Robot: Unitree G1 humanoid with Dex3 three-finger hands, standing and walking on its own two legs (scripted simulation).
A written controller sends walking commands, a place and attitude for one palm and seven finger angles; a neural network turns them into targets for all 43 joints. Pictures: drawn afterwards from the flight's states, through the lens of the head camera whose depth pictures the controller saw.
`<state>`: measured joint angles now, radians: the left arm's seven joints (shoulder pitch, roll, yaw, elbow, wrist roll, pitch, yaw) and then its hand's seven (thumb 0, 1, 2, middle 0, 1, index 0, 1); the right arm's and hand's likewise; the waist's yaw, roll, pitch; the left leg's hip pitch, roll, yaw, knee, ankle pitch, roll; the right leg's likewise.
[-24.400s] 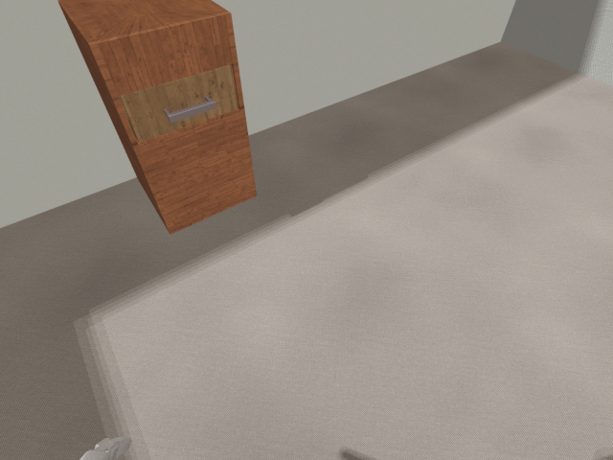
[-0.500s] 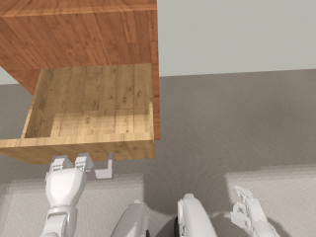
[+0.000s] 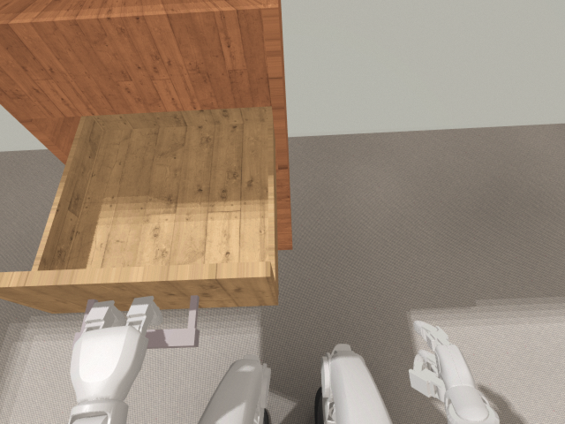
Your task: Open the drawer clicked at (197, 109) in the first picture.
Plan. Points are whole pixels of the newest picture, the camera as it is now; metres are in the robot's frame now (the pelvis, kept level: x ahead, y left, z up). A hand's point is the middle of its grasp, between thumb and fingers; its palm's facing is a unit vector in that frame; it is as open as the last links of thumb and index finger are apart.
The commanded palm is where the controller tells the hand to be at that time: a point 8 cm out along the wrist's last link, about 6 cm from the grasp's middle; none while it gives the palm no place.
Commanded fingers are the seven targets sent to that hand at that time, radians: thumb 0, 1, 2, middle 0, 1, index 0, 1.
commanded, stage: pull the drawer open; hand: left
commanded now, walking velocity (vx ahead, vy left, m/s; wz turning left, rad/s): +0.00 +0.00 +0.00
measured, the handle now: (140, 322) +0.25 +0.23 -0.06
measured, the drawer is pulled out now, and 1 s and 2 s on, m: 0.28 0.30 0.30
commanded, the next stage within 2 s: open the thumb to release the handle in 0.36 s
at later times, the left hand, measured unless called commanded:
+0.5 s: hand (127, 379) +0.18 +0.24 -0.07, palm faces -0.16 -0.07 -0.98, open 5.7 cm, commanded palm +0.16 +0.25 -0.02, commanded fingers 0.00 0.69 0.81 -0.38 -1.33 -0.38 -1.33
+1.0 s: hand (120, 374) +0.18 +0.25 -0.07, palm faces -0.08 -0.04 -1.00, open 12.7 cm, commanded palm +0.17 +0.24 -0.02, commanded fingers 0.00 -0.50 0.30 -0.30 -1.20 -0.30 -1.20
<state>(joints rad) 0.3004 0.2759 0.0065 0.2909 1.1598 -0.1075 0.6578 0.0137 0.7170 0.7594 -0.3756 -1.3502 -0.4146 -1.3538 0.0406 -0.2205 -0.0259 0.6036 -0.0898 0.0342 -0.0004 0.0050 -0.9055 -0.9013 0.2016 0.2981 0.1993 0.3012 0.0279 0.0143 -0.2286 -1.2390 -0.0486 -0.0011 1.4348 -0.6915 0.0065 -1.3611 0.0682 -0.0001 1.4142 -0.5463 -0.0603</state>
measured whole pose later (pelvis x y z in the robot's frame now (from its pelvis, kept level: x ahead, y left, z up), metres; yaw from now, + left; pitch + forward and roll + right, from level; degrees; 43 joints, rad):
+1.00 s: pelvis -0.02 -0.01 -0.01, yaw +1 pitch +27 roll +2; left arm 0.28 0.31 0.03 0.30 1.13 -0.13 0.68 0.00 -0.31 0.38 -0.33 -1.22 -0.33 -1.23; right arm 0.06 -0.24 -0.03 0.63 -0.07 0.02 -0.04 0.01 -0.91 -0.90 0.20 0.30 0.20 0.30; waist 0.05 0.02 -0.23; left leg -1.30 -0.06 -0.02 1.48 -0.67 -0.01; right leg -1.41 0.06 -0.03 1.45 -0.52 -0.08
